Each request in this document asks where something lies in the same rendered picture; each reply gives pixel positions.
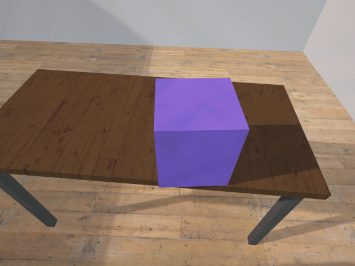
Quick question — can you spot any carton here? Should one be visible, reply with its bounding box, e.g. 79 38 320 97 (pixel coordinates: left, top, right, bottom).
154 78 250 188

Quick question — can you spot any table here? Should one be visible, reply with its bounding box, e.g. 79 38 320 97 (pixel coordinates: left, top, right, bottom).
0 69 331 245

